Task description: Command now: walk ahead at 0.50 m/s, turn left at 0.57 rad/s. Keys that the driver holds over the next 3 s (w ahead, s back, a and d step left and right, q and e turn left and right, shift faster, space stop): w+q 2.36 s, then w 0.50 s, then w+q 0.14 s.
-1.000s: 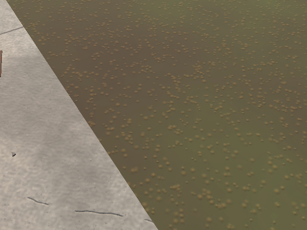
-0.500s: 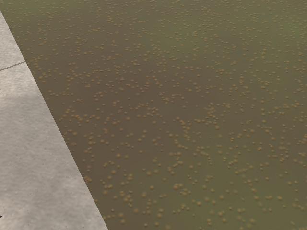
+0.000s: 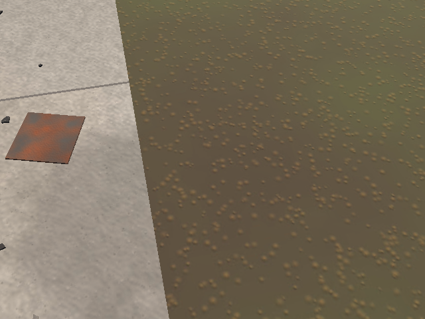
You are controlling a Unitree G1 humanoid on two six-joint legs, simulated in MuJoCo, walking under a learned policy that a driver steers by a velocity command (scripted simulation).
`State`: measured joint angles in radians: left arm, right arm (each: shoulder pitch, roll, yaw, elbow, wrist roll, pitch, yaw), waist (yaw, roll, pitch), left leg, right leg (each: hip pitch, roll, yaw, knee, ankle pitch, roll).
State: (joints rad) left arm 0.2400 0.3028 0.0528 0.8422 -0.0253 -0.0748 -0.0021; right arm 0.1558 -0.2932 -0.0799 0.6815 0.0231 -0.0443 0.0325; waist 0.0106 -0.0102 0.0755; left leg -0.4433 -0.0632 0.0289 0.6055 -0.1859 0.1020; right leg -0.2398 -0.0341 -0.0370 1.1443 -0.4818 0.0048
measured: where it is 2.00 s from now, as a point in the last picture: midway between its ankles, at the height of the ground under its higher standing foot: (91, 184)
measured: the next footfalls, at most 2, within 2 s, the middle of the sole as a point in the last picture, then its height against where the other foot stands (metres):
right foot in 0.40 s outside the picture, level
left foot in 0.90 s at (141, 269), level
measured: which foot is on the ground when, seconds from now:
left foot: down 0.00-0.40, up 0.42-0.88, down 0.90-1.00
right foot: up 0.00-0.38, down 0.40-0.92, up 0.94-1.00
